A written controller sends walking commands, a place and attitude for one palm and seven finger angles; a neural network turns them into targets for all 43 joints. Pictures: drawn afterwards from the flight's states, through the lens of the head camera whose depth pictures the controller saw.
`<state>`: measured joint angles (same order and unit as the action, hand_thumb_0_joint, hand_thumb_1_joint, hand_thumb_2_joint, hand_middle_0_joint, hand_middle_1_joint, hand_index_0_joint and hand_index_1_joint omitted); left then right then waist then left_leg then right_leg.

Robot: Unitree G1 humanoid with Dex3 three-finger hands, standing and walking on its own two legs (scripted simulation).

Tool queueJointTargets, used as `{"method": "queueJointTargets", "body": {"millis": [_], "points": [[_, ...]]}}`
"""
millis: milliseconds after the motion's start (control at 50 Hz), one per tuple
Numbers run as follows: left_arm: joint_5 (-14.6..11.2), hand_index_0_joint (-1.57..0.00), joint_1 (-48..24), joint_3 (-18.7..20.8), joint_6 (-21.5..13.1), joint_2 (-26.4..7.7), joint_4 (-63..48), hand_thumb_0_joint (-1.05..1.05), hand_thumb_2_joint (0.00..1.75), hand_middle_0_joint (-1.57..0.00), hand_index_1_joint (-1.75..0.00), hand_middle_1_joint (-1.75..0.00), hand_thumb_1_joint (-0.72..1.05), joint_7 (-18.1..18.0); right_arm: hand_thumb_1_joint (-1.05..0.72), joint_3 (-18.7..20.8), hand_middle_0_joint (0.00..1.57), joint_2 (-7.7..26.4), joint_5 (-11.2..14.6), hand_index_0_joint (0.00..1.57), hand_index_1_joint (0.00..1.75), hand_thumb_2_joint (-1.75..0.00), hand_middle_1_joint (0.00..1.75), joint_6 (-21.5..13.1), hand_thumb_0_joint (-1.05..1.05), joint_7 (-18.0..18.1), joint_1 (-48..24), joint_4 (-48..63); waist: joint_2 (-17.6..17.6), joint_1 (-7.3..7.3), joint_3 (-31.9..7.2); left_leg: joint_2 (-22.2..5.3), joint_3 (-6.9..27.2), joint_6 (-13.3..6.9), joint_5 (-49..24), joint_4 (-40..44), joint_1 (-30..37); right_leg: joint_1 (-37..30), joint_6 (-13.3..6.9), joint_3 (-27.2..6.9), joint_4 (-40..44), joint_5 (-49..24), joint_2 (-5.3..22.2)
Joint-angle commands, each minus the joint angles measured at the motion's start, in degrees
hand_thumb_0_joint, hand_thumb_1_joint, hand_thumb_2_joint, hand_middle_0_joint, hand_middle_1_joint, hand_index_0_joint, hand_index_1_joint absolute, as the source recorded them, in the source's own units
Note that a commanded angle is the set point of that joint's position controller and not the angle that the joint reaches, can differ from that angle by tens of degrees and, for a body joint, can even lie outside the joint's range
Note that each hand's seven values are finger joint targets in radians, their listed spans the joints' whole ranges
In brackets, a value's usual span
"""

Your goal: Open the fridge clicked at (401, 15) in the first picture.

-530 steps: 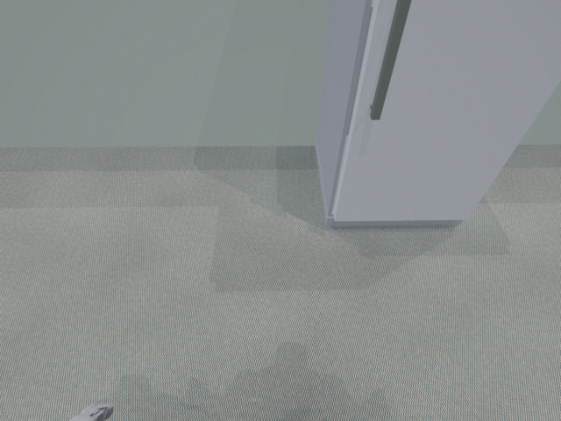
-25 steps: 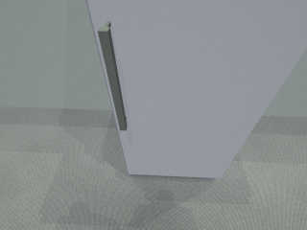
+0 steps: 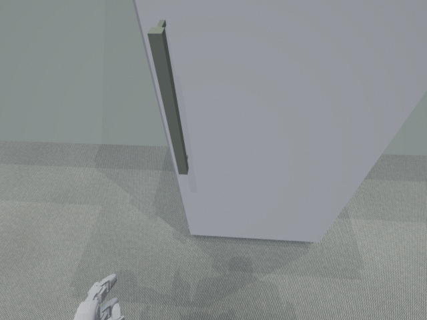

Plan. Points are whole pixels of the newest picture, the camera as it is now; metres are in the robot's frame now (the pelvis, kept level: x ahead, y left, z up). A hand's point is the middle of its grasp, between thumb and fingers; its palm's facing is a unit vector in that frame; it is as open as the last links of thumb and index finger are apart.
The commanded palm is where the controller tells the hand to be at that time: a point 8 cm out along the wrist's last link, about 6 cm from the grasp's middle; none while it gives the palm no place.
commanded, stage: raise the hand to about handle height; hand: left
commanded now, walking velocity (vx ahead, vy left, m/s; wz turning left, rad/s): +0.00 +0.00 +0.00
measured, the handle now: (175, 112) +0.54 +0.14 +0.08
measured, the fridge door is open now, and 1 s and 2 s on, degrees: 0 0 0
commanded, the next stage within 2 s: move the hooked fingers beside the handle in 1.98 s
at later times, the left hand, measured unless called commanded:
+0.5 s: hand (107, 286) +0.17 +0.21 -0.01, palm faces +0.02 -1.00 -0.06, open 9.8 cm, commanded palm +0.15 +0.27 +0.00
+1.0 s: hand (76, 250) +0.21 +0.26 +0.05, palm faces +0.05 -1.00 -0.06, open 12.8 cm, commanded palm +0.19 +0.31 +0.06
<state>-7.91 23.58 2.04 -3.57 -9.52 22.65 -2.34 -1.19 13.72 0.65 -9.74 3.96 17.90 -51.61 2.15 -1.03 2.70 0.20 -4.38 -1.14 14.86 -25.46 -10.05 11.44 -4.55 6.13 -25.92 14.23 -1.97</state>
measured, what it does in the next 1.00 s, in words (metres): stands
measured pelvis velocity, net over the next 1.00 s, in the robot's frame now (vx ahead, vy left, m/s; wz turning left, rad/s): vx -0.02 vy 0.02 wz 0.02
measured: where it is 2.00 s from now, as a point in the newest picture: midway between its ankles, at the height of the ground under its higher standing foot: outside the picture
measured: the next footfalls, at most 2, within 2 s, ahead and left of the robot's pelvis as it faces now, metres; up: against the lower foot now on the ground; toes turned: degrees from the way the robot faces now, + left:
none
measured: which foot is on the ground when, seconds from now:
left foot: down 0.00-1.00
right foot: down 0.00-1.00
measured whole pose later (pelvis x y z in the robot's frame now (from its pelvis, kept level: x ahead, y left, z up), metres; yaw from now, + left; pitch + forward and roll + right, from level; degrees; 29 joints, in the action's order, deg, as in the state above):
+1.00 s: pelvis -0.02 +0.02 -0.03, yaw +1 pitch +6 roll -2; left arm -19.1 14.2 16.8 -13.5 -18.3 3.1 20.0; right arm -2.2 16.5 2.0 -17.2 3.7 13.9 -35.0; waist 1.6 -1.1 -3.3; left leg 0.6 -1.5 -2.8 23.7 -47.0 -28.8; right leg 28.0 -3.1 7.9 -43.5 21.2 -0.9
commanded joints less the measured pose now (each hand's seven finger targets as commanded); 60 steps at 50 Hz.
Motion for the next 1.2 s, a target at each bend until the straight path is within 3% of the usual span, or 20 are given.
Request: {"method": "queueJointTargets", "body": {"millis": [0,20,40,60,80,100,160,200,260,300,320,380,420,520,580,600,780,900,1060,1180], "points": [[-5.22,-0.21,-4.68,5.59,-15.22,-3.41,-8.17,0.00,0.83,-0.21,-0.40,-0.40,0.74,5.65,-0.90,4.30,0.20,9.38,-0.32,0.20,0.30,-0.90,0.30,-8.03,0.00,-1.52,-6.24,15.09,-18.07,2.69,-0.56,0.15,6.36,-0.74,-2.76,-8.15,-13.28,15.48,3.95,-4.04,-3.05,-0.52,3.49],[-6.78,-0.21,0.49,7.16,-20.33,-2.60,-5.54,0.00,0.82,-0.21,-0.42,-0.42,0.71,8.93,-0.90,4.80,0.20,9.18,-0.85,0.20,0.30,-0.90,0.30,-8.38,0.00,-2.37,-8.02,16.71,-19.55,0.33,-2.22,0.69,6.09,-0.20,1.31,-11.78,-19.55,17.72,3.90,-5.12,-6.43,4.10,3.58],[-8.35,-0.22,4.32,7.66,-25.45,-1.71,-4.00,0.00,0.81,-0.22,-0.43,-0.43,0.69,12.87,-0.90,5.02,0.20,9.04,-0.95,0.20,0.30,-0.90,0.30,-8.72,0.00,-3.28,-9.48,18.24,-17.28,-1.22,-4.18,1.17,5.52,0.57,3.74,-15.53,-24.54,19.49,3.56,-6.78,-9.90,7.24,4.04],[-9.82,-0.22,6.38,8.06,-30.44,-1.25,-4.60,0.00,0.80,-0.22,-0.45,-0.45,0.67,17.20,-0.90,5.18,0.20,8.88,-0.92,0.20,0.30,-0.90,0.30,-9.01,0.00,-4.24,-10.19,19.65,-13.61,-2.35,-7.81,1.59,5.17,1.19,4.14,-19.30,-27.96,19.66,3.00,-8.46,-14.11,6.58,4.53],[-9.81,-0.22,7.92,10.57,-34.69,-4.01,-6.00,0.00,0.79,-0.22,-0.47,-0.47,0.64,21.76,-0.90,6.02,0.20,9.01,-0.65,0.20,0.30,-0.90,0.30,-9.21,0.00,-5.52,-8.78,21.01,-4.03,-3.69,-12.66,1.99,4.50,1.69,1.00,-22.42,-27.81,17.28,1.63,-9.95,-18.85,0.77,4.91],[-10.10,-0.22,8.01,11.71,-37.35,-6.63,-8.57,0.00,0.78,-0.22,-0.48,-0.48,0.62,25.34,-0.90,5.95,0.20,9.14,-0.54,0.20,0.30,-0.90,0.30,-9.27,0.00,-6.33,-10.22,23.20,-2.14,-4.19,-16.16,2.12,4.01,1.75,-0.01,-25.18,-30.02,17.22,1.53,-10.52,-21.87,-1.53,5.23],[-12.21,-0.22,4.38,13.41,-31.31,-9.17,-15.60,0.00,0.75,-0.22,-0.53,-0.53,0.55,28.28,-0.90,5.42,0.20,9.59,0.94,0.20,0.30,-0.90,0.30,-7.49,0.00,-5.80,-13.49,30.45,-5.55,-4.58,-18.45,2.72,2.67,0.31,6.06,-27.00,-35.12,20.06,2.58,-12.63,-20.73,10.93,4.80],[-13.94,-0.23,-1.93,13.19,-26.29,-9.59,-23.33,0.00,0.73,-0.23,-0.55,-0.55,0.50,26.36,-0.90,5.10,0.20,9.60,1.38,0.20,0.30,-0.90,0.30,-6.38,0.00,-4.65,-13.59,33.15,-4.83,-2.79,-16.36,2.32,3.27,-0.13,10.52,-27.18,-35.96,23.52,3.04,-12.86,-18.81,20.29,4.14],[-11.54,-0.23,-8.15,12.60,-25.14,-10.62,-36.49,0.00,0.70,-0.23,-0.60,-0.60,0.43,20.11,-0.90,4.60,0.20,7.98,1.07,0.20,0.30,-0.90,0.30,-6.13,0.00,-3.16,-9.55,32.66,0.34,-0.10,-18.30,0.70,4.92,-0.95,8.65,-27.05,-30.75,23.37,2.99,-12.23,-17.61,17.82,3.41],[-8.98,-0.24,-13.98,11.43,-26.12,-12.59,-45.00,0.00,0.68,-0.24,-0.63,-0.63,0.39,17.11,-0.90,3.95,0.20,8.28,0.22,0.20,0.30,-0.90,0.30,-6.40,0.00,-2.20,-8.06,31.56,3.07,1.73,-20.06,-0.27,6.87,-1.37,4.94,-27.26,-27.25,24.32,2.22,-9.69,-20.48,10.27,2.20],[-8.11,-0.24,-10.68,10.14,-25.83,-11.26,-43.63,0.00,0.67,-0.24,-0.64,-0.64,0.36,16.53,-0.90,3.59,0.20,7.98,0.18,0.20,0.30,-0.90,0.30,-6.56,0.00,-1.92,-7.03,30.69,3.90,2.18,-19.56,-0.33,7.38,-1.28,3.04,-26.60,-25.71,24.57,2.05,-7.50,-21.71,6.23,1.68],[-7.60,-0.24,-12.64,8.41,-24.44,-10.97,-39.61,0.00,0.64,-0.24,-0.69,-0.69,0.29,17.85,-0.90,2.50,0.20,8.36,0.23,0.20,0.30,-0.90,0.30,-7.47,0.00,-0.97,-7.17,28.24,3.79,3.76,-17.37,-0.41,8.28,-1.12,2.23,-26.53,-25.76,25.93,2.38,-5.39,-22.23,3.65,1.08],[-8.04,-0.25,-10.06,9.71,-21.78,-11.79,-34.20,0.00,0.62,-0.25,-0.72,-0.72,0.25,19.74,-0.90,2.22,0.20,8.18,0.84,0.20,0.30,-0.90,0.30,-7.86,0.00,-0.54,-7.30,27.60,1.48,2.99,-16.51,-0.27,8.39,-0.81,4.41,-24.76,-26.67,24.33,2.67,-4.98,-20.31,5.96,1.19],[-11.40,-0.25,-5.50,16.72,-14.76,-14.87,-31.58,0.00,0.57,-0.25,-0.80,-0.80,0.13,21.60,-0.90,1.83,0.20,7.33,1.41,0.20,0.30,-0.90,0.30,-8.28,0.00,-0.51,-9.06,28.19,-1.17,-1.07,-21.56,0.14,7.78,-0.39,-0.62,-21.21,-25.12,14.16,3.04,-5.02,-17.61,0.97,2.01],[-12.22,-0.26,-7.09,18.07,-14.18,-15.47,-31.50,0.00,0.54,-0.26,-0.84,-0.84,0.06,20.73,-0.90,1.52,0.20,7.24,1.16,0.20,0.30,-0.90,0.30,-8.70,0.00,-0.51,-9.66,27.72,-2.24,-1.29,-18.44,0.00,7.98,-0.35,-1.20,-19.90,-25.06,13.72,3.02,-5.06,-16.48,1.02,1.86],[-12.38,-0.26,-8.51,17.47,-14.85,-15.12,-33.72,0.00,0.53,-0.26,-0.86,-0.86,0.04,20.55,-0.90,1.45,0.20,7.36,1.06,0.20,0.30,-0.90,0.30,-9.12,0.00,-0.70,-9.17,27.68,-0.12,-0.98,-18.79,-0.07,7.93,-0.27,-1.84,-19.36,-23.71,13.83,2.93,-4.78,-16.47,0.10,1.98],[-12.05,-0.28,-12.03,18.36,-15.55,-17.21,-32.98,0.00,0.44,-0.28,-0.99,-0.99,-0.17,21.20,-0.90,1.86,0.20,9.01,1.35,0.20,0.30,-0.90,0.30,-10.65,0.00,-0.53,-7.47,25.98,0.66,0.21,-15.61,-0.19,7.86,-0.28,-2.20,-16.48,-19.65,13.62,2.85,-4.06,-13.98,-1.02,1.79],[-12.58,-0.29,-16.39,20.61,-14.74,-19.45,-33.10,0.00,0.38,-0.29,-1.08,-1.08,-0.31,21.83,-0.90,1.58,0.20,9.28,1.63,0.20,0.30,-0.90,0.30,-11.00,0.00,0.20,-7.33,25.22,3.10,-0.27,-16.92,-0.21,7.86,-0.01,-5.63,-13.86,-14.69,9.99,2.67,-3.76,-12.07,-4.95,1.83],[-13.28,-0.30,-23.54,22.20,-10.14,-21.70,-27.87,0.00,0.30,-0.30,-1.20,-1.20,-0.50,24.84,-0.90,0.79,0.20,9.54,2.03,0.20,0.30,-0.90,0.30,-10.89,0.00,0.91,-8.26,24.52,2.14,-0.50,-14.82,-0.32,8.18,0.10,-6.28,-10.16,-10.98,6.99,2.72,-3.42,-8.57,-6.84,1.66],[-13.76,-0.30,-29.95,24.47,-7.40,-24.62,-25.10,0.00,0.30,-0.30,-1.20,-1.20,-0.50,26.97,-0.90,0.09,0.20,9.46,2.08,0.20,0.30,-0.90,0.30,-10.38,0.00,1.40,-9.02,24.37,2.51,-1.00,-14.27,-0.29,8.12,0.02,-8.27,-8.17,-8.11,4.34,2.45,-3.79,-6.43,-9.04,1.47]]}}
